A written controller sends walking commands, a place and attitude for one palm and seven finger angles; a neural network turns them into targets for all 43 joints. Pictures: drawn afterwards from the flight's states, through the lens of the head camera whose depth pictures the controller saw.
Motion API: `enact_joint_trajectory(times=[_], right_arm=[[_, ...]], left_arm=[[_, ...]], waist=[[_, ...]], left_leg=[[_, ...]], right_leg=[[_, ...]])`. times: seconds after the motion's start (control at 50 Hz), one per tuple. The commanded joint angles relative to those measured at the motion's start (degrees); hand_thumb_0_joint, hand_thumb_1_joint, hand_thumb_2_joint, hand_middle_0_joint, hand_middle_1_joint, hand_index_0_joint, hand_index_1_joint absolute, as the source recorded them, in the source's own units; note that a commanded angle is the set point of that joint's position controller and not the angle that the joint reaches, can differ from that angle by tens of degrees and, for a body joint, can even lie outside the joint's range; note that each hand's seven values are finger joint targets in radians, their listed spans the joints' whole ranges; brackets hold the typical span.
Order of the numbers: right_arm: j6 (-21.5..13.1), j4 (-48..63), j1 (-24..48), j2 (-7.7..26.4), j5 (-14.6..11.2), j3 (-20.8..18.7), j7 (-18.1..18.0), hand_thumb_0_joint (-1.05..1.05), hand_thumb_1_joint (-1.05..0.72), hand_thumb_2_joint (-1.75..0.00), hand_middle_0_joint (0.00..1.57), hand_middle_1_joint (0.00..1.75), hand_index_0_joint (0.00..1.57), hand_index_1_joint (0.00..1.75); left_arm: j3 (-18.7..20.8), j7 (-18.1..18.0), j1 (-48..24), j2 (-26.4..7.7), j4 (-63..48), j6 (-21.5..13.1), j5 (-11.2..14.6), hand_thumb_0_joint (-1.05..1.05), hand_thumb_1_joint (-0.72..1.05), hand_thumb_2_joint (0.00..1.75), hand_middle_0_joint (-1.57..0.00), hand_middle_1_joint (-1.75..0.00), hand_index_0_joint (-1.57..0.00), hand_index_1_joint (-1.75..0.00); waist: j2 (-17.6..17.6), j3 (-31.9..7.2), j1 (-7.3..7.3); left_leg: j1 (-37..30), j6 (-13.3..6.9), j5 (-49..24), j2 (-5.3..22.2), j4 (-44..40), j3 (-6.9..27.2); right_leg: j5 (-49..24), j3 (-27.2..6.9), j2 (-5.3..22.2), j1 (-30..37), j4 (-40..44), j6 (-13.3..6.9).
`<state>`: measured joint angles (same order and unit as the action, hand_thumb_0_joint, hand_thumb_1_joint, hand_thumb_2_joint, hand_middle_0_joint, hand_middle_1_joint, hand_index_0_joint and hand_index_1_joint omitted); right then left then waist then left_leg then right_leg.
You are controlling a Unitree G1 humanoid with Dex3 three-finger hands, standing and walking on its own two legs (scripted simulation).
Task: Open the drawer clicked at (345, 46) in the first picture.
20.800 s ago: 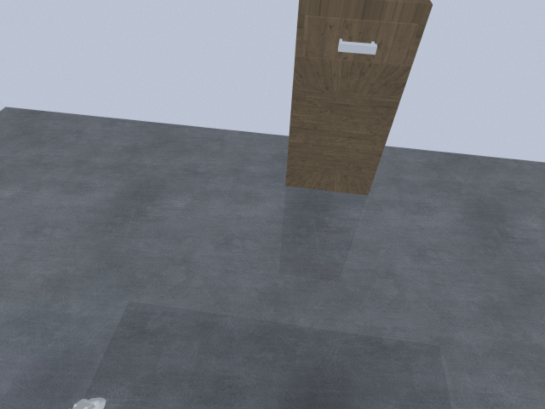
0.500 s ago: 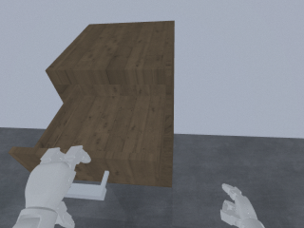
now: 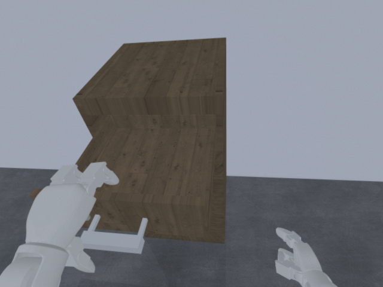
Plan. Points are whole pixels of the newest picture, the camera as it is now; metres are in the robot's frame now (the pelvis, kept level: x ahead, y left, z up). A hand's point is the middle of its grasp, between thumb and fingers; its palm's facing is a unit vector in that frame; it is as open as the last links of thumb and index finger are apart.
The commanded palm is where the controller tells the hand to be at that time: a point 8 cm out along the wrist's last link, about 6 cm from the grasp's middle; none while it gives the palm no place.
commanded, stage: lift the hand off the handle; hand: left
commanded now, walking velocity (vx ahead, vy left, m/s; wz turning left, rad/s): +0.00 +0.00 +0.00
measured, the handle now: (115, 231) +0.22 +0.22 +0.01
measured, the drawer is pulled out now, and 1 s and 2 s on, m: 0.30 0.30 0.30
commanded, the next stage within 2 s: draw the hand back to the body in 0.14 s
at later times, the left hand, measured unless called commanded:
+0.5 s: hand (82, 213) +0.18 +0.21 +0.15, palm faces +0.10 -0.11 -0.99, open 13.8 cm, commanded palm +0.15 +0.21 +0.21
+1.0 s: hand (87, 202) +0.19 +0.20 +0.17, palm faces +0.31 -0.82 -0.48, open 13.6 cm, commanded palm +0.15 +0.25 +0.20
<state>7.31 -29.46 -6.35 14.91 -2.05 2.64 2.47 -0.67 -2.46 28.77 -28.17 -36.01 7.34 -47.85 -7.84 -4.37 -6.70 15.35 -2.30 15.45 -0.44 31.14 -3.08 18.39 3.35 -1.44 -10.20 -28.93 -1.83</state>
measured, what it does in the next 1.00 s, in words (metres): stands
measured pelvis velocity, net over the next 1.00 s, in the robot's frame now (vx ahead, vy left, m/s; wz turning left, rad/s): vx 0.01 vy -0.01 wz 0.01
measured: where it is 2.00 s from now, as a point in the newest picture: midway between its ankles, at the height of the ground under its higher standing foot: outside the picture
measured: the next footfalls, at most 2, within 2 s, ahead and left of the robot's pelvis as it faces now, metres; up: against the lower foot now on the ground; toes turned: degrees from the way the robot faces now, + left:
none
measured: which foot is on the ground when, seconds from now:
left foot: down 0.00-1.00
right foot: down 0.00-1.00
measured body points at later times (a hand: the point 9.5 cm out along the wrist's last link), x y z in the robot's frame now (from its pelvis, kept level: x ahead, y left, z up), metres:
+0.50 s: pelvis +0.00 -0.02 +0.00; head -0.02 -0.07 +0.45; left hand +0.17 +0.22 +0.20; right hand +0.23 -0.21 -0.08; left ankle +0.01 +0.09 -0.73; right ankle -0.03 -0.10 -0.73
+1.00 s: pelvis +0.01 -0.01 +0.00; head +0.01 -0.03 +0.45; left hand +0.17 +0.24 +0.19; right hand +0.23 -0.20 -0.07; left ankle +0.01 +0.09 -0.73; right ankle -0.03 -0.10 -0.73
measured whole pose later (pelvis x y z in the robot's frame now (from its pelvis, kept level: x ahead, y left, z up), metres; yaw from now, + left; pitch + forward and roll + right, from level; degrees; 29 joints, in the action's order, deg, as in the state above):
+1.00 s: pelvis +0.01 -0.01 +0.00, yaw +1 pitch -2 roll +0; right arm -4.0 -31.3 -9.5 12.4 -1.6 2.8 -2.9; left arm 12.1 -4.8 31.3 -19.7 -33.1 -4.5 -1.2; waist -4.0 0.3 -3.8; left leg 11.1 -1.8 15.3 -0.8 28.4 -2.2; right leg 18.5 4.0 -1.3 -5.7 -26.2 -2.1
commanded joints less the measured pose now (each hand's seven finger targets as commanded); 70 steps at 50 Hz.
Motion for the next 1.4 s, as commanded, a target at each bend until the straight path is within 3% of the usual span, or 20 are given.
enact_joint_trajectory(times=[0.0,0.1,0.26,0.36,0.38,0.44,0.5,0.66,0.82,0.84,0.86,0.88,0.92,0.98,1.02,1.12,1.18,1.26,1.36,1.38], right_arm=[[-4.23,10.56,11.78,3.38,-0.13,-1.34,-0.21,0.0,-0.9,-0.9,0.2,0.3,0.2,0.3],[-3.83,9.7,12.74,3.39,-0.37,-1.08,0.06,0.0,-0.9,-0.9,0.2,0.3,0.2,0.3],[-4.48,10.32,12.58,3.9,-0.22,-1.24,-0.39,0.0,-0.9,-0.9,0.2,0.3,0.2,0.3],[-4.78,10.0,11.96,4.23,-0.18,-1.55,-0.96,0.0,-0.9,-0.9,0.2,0.3,0.2,0.3],[-5.3,10.07,13.7,4.19,-0.55,-1.24,-0.97,0.0,-0.9,-0.9,0.2,0.3,0.2,0.3],[-5.0,9.33,11.2,4.77,-0.01,-2.0,-1.52,0.0,-0.9,-0.9,0.2,0.3,0.2,0.3],[-5.78,10.23,10.73,4.55,-0.01,-1.75,-1.68,0.0,-0.9,-0.9,0.2,0.3,0.2,0.3],[-5.57,10.05,9.64,5.35,0.11,-2.39,-2.56,0.0,-0.9,-0.9,0.2,0.3,0.2,0.3],[-5.2,10.65,8.95,5.72,-0.18,-2.54,-2.03,0.0,-0.9,-0.9,0.2,0.3,0.2,0.3],[-9.72,10.94,3.99,1.23,-0.43,-2.66,-3.56,0.0,-0.9,-0.9,0.2,0.3,0.2,0.3],[-12.21,9.18,3.73,2.64,-0.15,-2.65,-4.59,0.0,-0.9,-0.9,0.2,0.3,0.2,0.3],[-13.45,8.31,5.36,2.57,-0.03,-2.31,-5.46,0.0,-0.9,-0.9,0.2,0.3,0.2,0.3],[-15.81,7.93,4.43,2.82,0.49,-2.3,-6.44,0.0,-0.9,-0.9,0.2,0.3,0.2,0.3],[-17.71,6.06,4.11,2.77,1.13,-1.86,-6.7,0.0,-0.9,-0.9,0.2,0.3,0.2,0.3],[-18.04,5.73,3.76,2.47,1.06,-1.82,-6.38,0.0,-0.9,-0.9,0.2,0.3,0.2,0.3],[-17.48,5.15,3.97,2.67,1.13,-2.37,-5.67,0.0,-0.9,-0.9,0.2,0.3,0.2,0.3],[-17.05,4.86,4.31,2.85,1.11,-2.74,-5.41,0.0,-0.9,-0.9,0.2,0.3,0.2,0.3],[-15.71,5.03,4.31,2.94,0.84,-3.43,-5.41,0.0,-0.9,-0.9,0.2,0.3,0.2,0.3],[-14.67,4.6,4.22,3.14,0.6,-3.68,-5.89,0.0,-0.9,-0.9,0.2,0.3,0.2,0.3],[-14.81,4.3,4.49,3.37,0.61,-3.68,-6.07,0.0,-0.9,-0.9,0.2,0.3,0.2,0.3]], left_arm=[[5.52,-0.41,-9.08,-8.21,-11.15,-0.35,-0.52,0.0,-0.5,0.3,-0.3,-1.2,-0.3,-1.2],[5.88,1.83,-9.61,-7.93,-5.6,1.1,0.03,0.0,-0.5,0.3,-0.3,-1.2,-0.3,-1.2],[8.67,1.76,-13.51,-11.12,-8.97,-0.92,0.7,0.0,-0.5,0.3,-0.3,-1.2,-0.3,-1.2],[13.52,0.82,-10.18,-14.31,-7.64,-1.78,1.83,0.0,-0.5,0.3,-0.3,-1.2,-0.3,-1.2],[14.38,0.68,-9.3,-14.48,-7.66,-1.6,2.56,0.0,-0.5,0.3,-0.3,-1.2,-0.3,-1.2],[14.11,1.34,-7.02,-14.12,-4.93,-2.68,3.86,0.0,-0.5,0.3,-0.3,-1.2,-0.3,-1.2],[12.45,1.39,-7.01,-12.75,-8.15,-3.81,4.4,0.0,-0.5,0.3,-0.3,-1.2,-0.3,-1.2],[18.69,-0.37,-5.43,-17.72,-6.91,-5.57,4.22,0.0,-0.5,0.3,-0.3,-1.2,-0.3,-1.2],[19.25,-0.33,-0.08,-16.76,-7.84,-5.23,6.71,0.0,-0.5,0.3,-0.3,-1.2,-0.3,-1.2],[15.58,-1.31,-4.27,6.79,-6.57,-10.06,46.53,0.0,-0.47,0.32,-0.3,-1.18,-0.3,-1.18],[18.92,-2.71,-0.99,0.07,-3.62,-12.09,46.88,0.0,-0.43,0.33,-0.29,-1.15,-0.29,-1.15],[21.45,-3.58,0.06,-0.55,-5.04,-13.54,50.12,0.0,-0.4,0.34,-0.29,-1.13,-0.29,-1.13],[21.37,-4.67,-3.54,-1.72,-11.4,-16.51,51.06,0.0,-0.32,0.37,-0.29,-1.09,-0.29,-1.09],[20.89,-5.51,-4.07,-1.42,-12.06,-17.55,50.94,0.0,-0.22,0.42,-0.28,-1.02,-0.28,-1.02],[19.89,-5.34,-3.2,0.2,-10.86,-17.58,51.29,0.0,-0.15,0.45,-0.27,-0.98,-0.27,-0.98],[20.69,-4.35,-1.35,1.06,-9.28,-17.48,52.06,0.0,0.02,0.52,-0.26,-0.86,-0.26,-0.86],[21.34,-3.95,-0.47,0.94,-10.01,-17.43,52.15,0.0,0.13,0.57,-0.25,-0.8,-0.25,-0.8],[22.8,-3.94,1.49,0.28,-9.1,-16.88,52.61,0.0,0.27,0.63,-0.25,-0.7,-0.25,-0.7],[23.9,-4.23,0.71,-0.43,-7.71,-16.37,52.72,0.0,0.44,0.7,-0.23,-0.59,-0.23,-0.59],[24.18,-4.41,-0.95,-1.11,-8.86,-16.55,52.49,0.0,0.48,0.72,-0.23,-0.57,-0.23,-0.57]], waist=[[3.17,-3.0,0.29],[5.54,-0.63,0.32],[5.4,-2.82,0.53],[5.63,-3.19,0.17],[3.4,-2.76,0.16],[6.27,-1.37,0.7],[3.91,-2.68,1.12],[5.94,-3.91,0.41],[5.45,-4.7,1.02],[9.08,0.21,6.91],[11.6,0.63,5.31],[13.27,0.38,4.12],[9.84,-3.22,3.95],[1.85,0.98,3.45],[0.49,2.09,3.57],[3.68,0.89,3.37],[1.76,-0.38,3.29],[6.24,-2.17,3.41],[5.84,-1.42,3.63],[3.02,-1.05,3.75]], left_leg=[[-8.19,0.44,-12.37,2.23,-4.93,3.95],[-7.19,0.55,-11.65,1.95,-6.42,3.36],[-8.67,0.44,-11.46,1.52,-5.55,2.8],[-8.42,0.4,-12.33,1.06,-4.17,2.67],[-8.16,0.51,-12.05,0.89,-4.3,3.07],[-7.76,0.05,-12.37,0.38,-3.53,2.69],[-8.55,0.07,-12.33,0.35,-3.08,2.64],[-8.23,0.23,-13.7,0.42,-1.98,2.79],[-7.59,0.29,-16.15,0.89,-1.22,2.76],[-13.25,-0.71,-12.18,2.23,-2.79,2.69],[-12.89,-0.24,-10.62,3.53,-4.25,3.77],[-12.59,0.07,-10.08,3.07,-5.35,4.28],[-13.59,-0.03,-12.26,2.68,-5.88,3.77],[-11.99,0.74,-13.77,2.45,-7.09,4.34],[-11.79,1.01,-13.92,2.64,-7.79,4.65],[-11.92,1.28,-18.1,2.89,-7.99,5.14],[-12.74,1.43,-21.51,2.83,-7.45,4.77],[-13.42,1.18,-22.7,3.05,-7.27,4.46],[-13.23,1.14,-21.06,2.76,-7.42,4.28],[-13.61,1.19,-21.08,2.56,-7.29,4.02]], right_leg=[[-6.91,-1.41,0.9,-5.28,6.31,-0.07],[-7.1,-1.36,0.8,-3.67,7.45,0.1],[-7.81,-2.73,1.57,-3.26,8.91,0.45],[-11.04,-3.66,2.1,-2.5,8.82,0.55],[-11.05,-4.29,1.68,-2.38,8.89,0.16],[-13.07,-3.46,1.86,-3.0,9.06,0.94],[-12.73,-3.0,2.23,-3.86,8.78,1.0],[-16.38,-3.47,2.98,-3.19,7.78,1.14],[-20.13,-2.1,2.7,-3.51,5.95,1.54],[-18.24,-0.1,1.38,-2.53,6.53,0.62],[-13.6,-0.34,1.66,-3.26,6.12,0.79],[-12.15,-0.17,1.51,-2.39,7.53,0.87],[-14.26,-0.9,2.8,0.16,7.51,1.07],[-13.74,-1.15,2.85,0.04,8.47,0.06],[-13.77,-0.81,2.95,0.3,8.81,-0.18],[-17.67,-0.19,2.56,2.78,8.54,-0.28],[-20.28,-0.26,2.55,3.48,8.47,-0.31],[-22.84,-0.15,2.73,3.95,8.49,0.23],[-22.36,-0.34,2.82,3.53,9.15,0.33],[-22.22,-0.71,2.82,3.15,9.62,0.16]])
